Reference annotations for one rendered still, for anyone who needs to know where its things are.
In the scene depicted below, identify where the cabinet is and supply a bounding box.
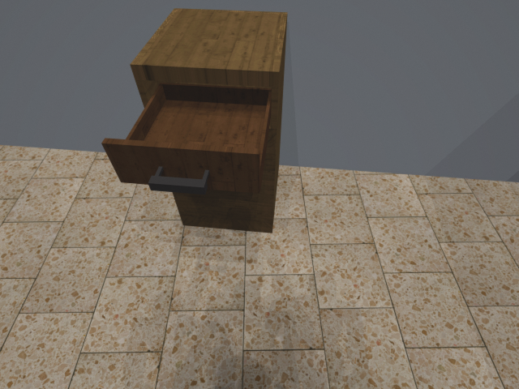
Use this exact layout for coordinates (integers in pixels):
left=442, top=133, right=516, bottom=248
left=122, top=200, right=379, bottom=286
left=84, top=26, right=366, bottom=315
left=130, top=8, right=288, bottom=233

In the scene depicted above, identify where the handle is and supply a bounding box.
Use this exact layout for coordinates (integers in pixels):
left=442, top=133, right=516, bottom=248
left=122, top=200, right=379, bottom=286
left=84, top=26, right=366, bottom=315
left=148, top=166, right=209, bottom=195

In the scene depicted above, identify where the drawer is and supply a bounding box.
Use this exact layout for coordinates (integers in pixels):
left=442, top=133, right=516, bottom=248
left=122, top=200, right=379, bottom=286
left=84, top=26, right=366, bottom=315
left=101, top=83, right=272, bottom=194

